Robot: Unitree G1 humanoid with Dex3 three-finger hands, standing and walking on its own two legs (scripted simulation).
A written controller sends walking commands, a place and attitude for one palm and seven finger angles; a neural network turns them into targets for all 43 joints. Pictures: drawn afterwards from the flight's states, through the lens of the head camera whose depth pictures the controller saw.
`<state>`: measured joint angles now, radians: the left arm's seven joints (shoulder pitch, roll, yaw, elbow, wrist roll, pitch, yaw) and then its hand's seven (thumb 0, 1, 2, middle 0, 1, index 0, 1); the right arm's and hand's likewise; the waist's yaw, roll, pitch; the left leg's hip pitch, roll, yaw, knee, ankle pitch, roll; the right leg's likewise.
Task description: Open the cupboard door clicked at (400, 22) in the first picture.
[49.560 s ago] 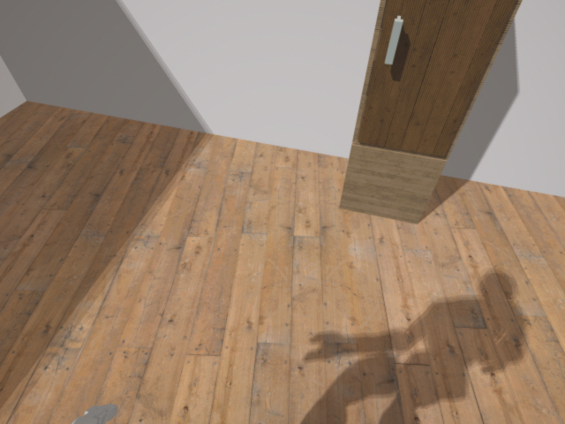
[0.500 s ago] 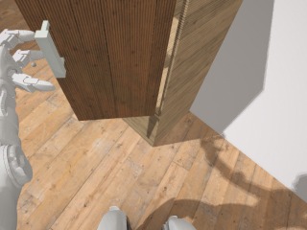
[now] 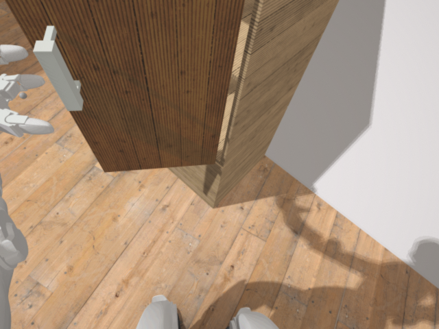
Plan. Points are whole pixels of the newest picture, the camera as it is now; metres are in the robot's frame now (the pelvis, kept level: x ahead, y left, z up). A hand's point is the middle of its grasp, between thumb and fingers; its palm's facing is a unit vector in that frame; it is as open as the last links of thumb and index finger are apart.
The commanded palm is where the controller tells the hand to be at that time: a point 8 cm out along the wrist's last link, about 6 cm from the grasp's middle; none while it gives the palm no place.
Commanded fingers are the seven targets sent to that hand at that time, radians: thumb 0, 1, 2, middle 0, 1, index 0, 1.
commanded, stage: move the hooked fingers beside the handle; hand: left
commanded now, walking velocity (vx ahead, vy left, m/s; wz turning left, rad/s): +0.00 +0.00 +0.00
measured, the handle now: (63, 70) +0.53 +0.24 +0.12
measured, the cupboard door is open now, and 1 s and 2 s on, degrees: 50 50 51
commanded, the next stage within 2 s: slide the fingers in behind the handle in 0.10 s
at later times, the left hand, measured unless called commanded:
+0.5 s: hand (35, 92) +0.48 +0.27 +0.12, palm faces +0.07 -1.00 +0.01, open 14.0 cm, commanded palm +0.46 +0.31 +0.11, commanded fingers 0.00 -0.50 0.30 -0.30 -1.20 -0.30 -1.20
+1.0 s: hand (56, 91) +0.48 +0.24 +0.12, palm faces +0.09 -1.00 +0.01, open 14.0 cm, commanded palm +0.46 +0.28 +0.11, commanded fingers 0.00 -0.50 0.30 -0.30 -1.20 -0.30 -1.20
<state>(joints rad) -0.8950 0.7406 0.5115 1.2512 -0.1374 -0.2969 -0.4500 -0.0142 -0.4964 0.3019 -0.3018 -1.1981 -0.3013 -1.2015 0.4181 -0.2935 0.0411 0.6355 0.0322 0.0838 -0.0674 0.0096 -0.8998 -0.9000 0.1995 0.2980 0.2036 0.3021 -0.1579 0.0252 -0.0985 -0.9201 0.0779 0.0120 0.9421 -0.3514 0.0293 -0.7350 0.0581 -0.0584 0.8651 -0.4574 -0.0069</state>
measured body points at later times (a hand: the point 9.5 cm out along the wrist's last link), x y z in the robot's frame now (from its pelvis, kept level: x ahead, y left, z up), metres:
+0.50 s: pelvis +0.01 +0.01 +0.00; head +0.10 +0.04 +0.44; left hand +0.47 +0.32 +0.12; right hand +0.03 -0.26 -0.10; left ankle +0.05 +0.10 -0.68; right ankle -0.03 -0.12 -0.68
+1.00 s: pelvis -0.01 +0.00 +0.00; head +0.09 +0.02 +0.44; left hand +0.47 +0.29 +0.12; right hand +0.00 -0.28 -0.11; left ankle +0.05 +0.10 -0.68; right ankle -0.03 -0.12 -0.68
